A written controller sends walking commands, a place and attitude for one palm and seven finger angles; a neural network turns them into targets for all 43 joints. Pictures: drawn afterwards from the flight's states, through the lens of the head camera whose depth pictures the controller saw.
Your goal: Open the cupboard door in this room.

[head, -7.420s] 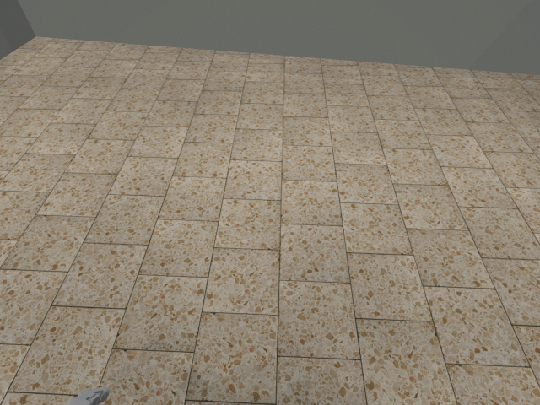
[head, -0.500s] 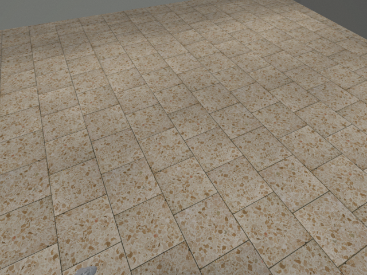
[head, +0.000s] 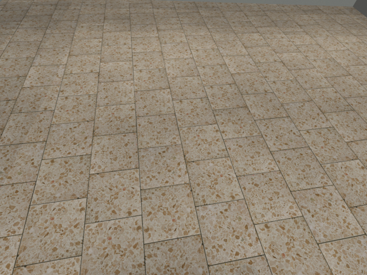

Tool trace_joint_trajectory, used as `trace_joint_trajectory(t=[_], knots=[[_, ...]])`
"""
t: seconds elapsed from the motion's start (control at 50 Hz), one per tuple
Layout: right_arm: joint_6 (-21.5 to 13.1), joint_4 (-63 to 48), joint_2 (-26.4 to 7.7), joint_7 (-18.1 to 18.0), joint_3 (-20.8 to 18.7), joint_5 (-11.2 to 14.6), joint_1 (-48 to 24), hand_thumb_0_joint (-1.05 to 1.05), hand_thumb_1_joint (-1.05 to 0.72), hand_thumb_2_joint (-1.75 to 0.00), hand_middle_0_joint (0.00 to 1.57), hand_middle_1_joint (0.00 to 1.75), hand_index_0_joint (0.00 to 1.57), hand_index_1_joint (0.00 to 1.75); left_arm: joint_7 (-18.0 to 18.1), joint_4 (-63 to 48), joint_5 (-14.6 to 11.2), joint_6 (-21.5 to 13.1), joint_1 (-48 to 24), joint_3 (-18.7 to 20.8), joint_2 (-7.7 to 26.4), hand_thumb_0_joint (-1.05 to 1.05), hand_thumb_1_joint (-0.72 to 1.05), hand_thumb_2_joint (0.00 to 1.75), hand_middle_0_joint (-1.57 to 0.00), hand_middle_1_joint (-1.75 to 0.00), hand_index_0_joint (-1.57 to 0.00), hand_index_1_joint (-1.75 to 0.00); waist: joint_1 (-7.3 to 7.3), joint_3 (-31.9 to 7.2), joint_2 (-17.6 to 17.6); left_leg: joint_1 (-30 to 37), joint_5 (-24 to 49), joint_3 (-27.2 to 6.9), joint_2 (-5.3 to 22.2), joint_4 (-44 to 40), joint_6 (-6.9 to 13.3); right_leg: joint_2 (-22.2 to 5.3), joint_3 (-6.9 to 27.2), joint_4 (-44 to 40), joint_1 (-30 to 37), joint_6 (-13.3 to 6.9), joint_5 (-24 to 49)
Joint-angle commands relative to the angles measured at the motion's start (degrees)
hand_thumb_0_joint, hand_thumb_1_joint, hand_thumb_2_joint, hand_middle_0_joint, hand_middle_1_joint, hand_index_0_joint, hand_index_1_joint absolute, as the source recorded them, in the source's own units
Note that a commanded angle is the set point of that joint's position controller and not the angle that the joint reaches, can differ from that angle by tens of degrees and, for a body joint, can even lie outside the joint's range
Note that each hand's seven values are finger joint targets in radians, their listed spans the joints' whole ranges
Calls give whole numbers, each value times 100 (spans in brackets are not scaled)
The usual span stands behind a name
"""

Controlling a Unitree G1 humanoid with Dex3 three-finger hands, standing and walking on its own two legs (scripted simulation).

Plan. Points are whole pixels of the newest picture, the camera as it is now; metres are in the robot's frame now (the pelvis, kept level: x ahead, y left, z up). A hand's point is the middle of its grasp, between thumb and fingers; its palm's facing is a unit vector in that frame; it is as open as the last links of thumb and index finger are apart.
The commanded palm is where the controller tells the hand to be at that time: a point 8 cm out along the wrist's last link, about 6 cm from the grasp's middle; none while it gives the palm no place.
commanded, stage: turn or walk to find it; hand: left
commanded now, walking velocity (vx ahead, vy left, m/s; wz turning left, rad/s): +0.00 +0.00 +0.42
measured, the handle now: out of the picture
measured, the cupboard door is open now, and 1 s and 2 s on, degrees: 0 0 0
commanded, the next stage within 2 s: none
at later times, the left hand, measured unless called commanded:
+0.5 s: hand out of the picture +0.05 +0.20 -0.14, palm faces +0.19 -0.94 -0.27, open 7.4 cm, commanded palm none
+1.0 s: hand out of the picture -0.15 +0.21 -0.18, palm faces +0.45 -0.86 -0.24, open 7.4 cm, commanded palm none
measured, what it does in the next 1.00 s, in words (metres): steps on the spot, turning left: right foot, then left foot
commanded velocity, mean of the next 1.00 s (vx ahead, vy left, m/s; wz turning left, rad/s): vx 0.00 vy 0.00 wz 0.42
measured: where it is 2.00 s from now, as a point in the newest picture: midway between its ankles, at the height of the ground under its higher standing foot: outside the picture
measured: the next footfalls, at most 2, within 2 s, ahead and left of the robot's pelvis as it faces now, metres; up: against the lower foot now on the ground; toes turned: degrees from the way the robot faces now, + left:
right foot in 0.48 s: +0.03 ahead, -0.12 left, +0.00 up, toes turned +8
left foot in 0.94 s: -0.08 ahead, +0.11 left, +0.00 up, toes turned +28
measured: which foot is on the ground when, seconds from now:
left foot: down 0.00-0.48, up 0.50-0.92, down 0.94-1.00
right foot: up 0.00-0.46, down 0.48-0.94, up 0.96-1.00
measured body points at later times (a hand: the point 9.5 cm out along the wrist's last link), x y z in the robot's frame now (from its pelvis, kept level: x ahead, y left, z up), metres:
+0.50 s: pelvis -0.03 -0.02 +0.01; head -0.01 -0.03 +0.45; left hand +0.04 +0.24 -0.12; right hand +0.05 -0.26 -0.15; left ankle +0.00 +0.11 -0.72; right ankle -0.01 -0.13 -0.73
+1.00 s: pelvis -0.07 +0.01 +0.00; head -0.06 +0.05 +0.45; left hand -0.17 +0.25 -0.16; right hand +0.12 -0.19 -0.13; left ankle -0.12 +0.10 -0.73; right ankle -0.02 -0.13 -0.70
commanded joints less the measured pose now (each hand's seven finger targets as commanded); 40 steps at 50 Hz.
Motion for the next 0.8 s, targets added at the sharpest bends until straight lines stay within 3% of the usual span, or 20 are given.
trace_joint_trajectory(t=[0.0,0.02,0.06,0.1,0.16,0.28,0.36,0.4,0.42,0.44,0.46,0.48,0.5,0.52,0.56,0.58,0.64,0.68,0.78], knots=[[-215,-178,-1359,-132,-262,-33,854,0,-90,-90,20,30,20,30,74,-654,12,101,-624,120,502,0,90,90,-20,-30,-20,-30,-520,-627,1849,783,2738,-2488,2073,-1832,930,267,1136,2274,-1524,204,-1655],[-196,-229,-1264,-176,-220,-35,545,0,-90,-90,20,30,20,30,48,-595,-15,115,-692,155,517,0,90,90,-20,-30,-20,-30,-371,-393,1661,562,2310,-2284,1842,-1825,917,264,1272,2590,-1616,198,-1277],[-245,-386,-995,-193,-111,-18,46,0,-90,-90,20,30,20,30,-36,-365,-11,66,-409,174,535,0,90,90,-20,-30,-20,-30,-114,-367,1076,538,2295,-1729,1409,-1766,848,279,1289,2768,-1569,236,-541],[-288,-397,-945,-193,-105,2,47,0,-90,-90,20,30,20,30,-39,-265,-11,52,-267,162,534,0,90,90,-20,-30,-20,-30,-86,-509,898,749,2703,-1518,1209,-1712,847,339,1286,2697,-1481,296,-330],[-289,-363,-930,-190,-134,11,244,0,-90,-90,20,30,20,30,-16,-321,-24,46,-346,148,526,0,90,90,-20,-30,-20,-30,-163,-585,835,998,2934,-1630,1223,-1665,938,392,1304,2396,-1456,355,-350],[-215,-392,-987,-163,-213,-39,328,0,-90,-90,20,30,20,30,16,-564,-42,44,-630,118,406,0,90,90,-20,-30,-20,-30,-276,-572,974,883,2320,-2180,1259,-1642,1100,563,1333,1443,-1176,327,-707],[-166,-452,-998,-135,-247,-63,218,0,-90,-90,20,30,20,30,35,-606,-67,-6,-496,101,353,0,90,90,-20,-30,-20,-30,-203,-569,1046,346,2280,-2451,1105,-1503,1037,780,1252,399,-408,213,-628],[-150,-503,-991,-121,-267,-46,90,0,-90,-90,20,30,20,30,52,-540,-86,-43,-144,112,373,0,90,90,-20,-30,-20,-30,-26,-708,1074,37,2067,-2450,930,-1305,902,853,1188,-422,223,172,-65],[-141,-540,-910,-112,-258,-18,55,0,-90,-90,20,30,20,30,67,-480,-79,-70,30,135,431,0,90,90,-20,-30,-20,-30,64,-721,930,-395,1643,-2375,756,-1136,735,799,1177,-1090,803,137,435],[-141,-571,-721,-84,-238,19,78,0,-90,-90,20,30,20,30,91,-476,-42,-123,197,181,644,0,90,90,-20,-30,-20,-30,138,-769,430,-969,973,-2089,419,-653,448,355,1572,-1756,1425,15,542],[-141,-677,-356,-47,-188,58,158,0,-90,-90,20,30,20,30,139,-508,47,-180,269,272,1131,0,90,90,-20,-30,-20,-30,163,-720,-976,-1965,-373,-1194,-359,538,30,-1002,3019,-2263,1846,-474,379],[-91,-715,-522,-59,-241,-15,114,0,-90,-90,20,30,20,30,123,-642,19,-152,94,271,1284,0,90,90,-20,-30,-20,-30,165,-585,-1192,-1875,-1298,-899,-492,1812,-71,-1754,3393,-2501,940,-970,190],[7,-646,-617,-50,-285,-59,85,0,-90,-90,20,30,20,30,137,-726,-20,-164,-189,295,1152,0,90,90,-20,-30,-20,-30,85,-372,-1224,-1760,-1200,-1122,-297,2604,-55,-1596,3355,-2675,259,-1024,-332],[47,-540,-614,-16,-308,-58,123,0,-90,-90,20,30,20,30,124,-781,-23,-158,-470,236,980,0,90,90,-20,-30,-20,-30,-67,-53,-881,-1746,-861,-1077,-215,3126,-61,-1277,2935,-2679,-99,-911,-458],[61,-326,-506,32,-274,-60,462,0,-90,-90,20,30,20,30,110,-817,-31,-183,-808,138,650,0,90,90,-20,-30,-20,-30,-311,1,-522,-1750,-256,-874,-89,3489,-173,-765,1922,-2351,20,-695,435],[53,-279,-462,32,-246,-59,532,0,-90,-90,20,30,20,30,108,-805,-24,-221,-708,125,590,0,90,90,-20,-30,-20,-30,-271,-83,-668,-1762,-139,-786,-66,3515,-240,-679,1687,-2232,246,-691,942],[56,-304,-469,20,-220,-46,312,0,-90,-90,20,30,20,30,110,-611,-9,-243,-209,127,641,0,90,90,-20,-30,-20,-30,-62,-231,-744,-1760,-227,-683,11,3307,-350,-797,1570,-2049,672,-815,1596],[62,-315,-423,19,-190,-33,137,0,-90,-90,20,30,20,30,114,-539,18,-230,-80,163,753,0,90,90,-20,-30,-20,-30,11,-216,-645,-1636,-421,-566,69,2887,-381,-907,1500,-2013,761,-876,1657],[-23,-426,-308,10,-86,34,-302,0,-90,-90,20,30,20,30,86,-331,78,-177,257,246,1038,0,90,90,-20,-30,-20,-30,248,-409,-998,-1075,-937,-156,23,1322,-323,-1042,1337,-1616,1079,-990,2575]])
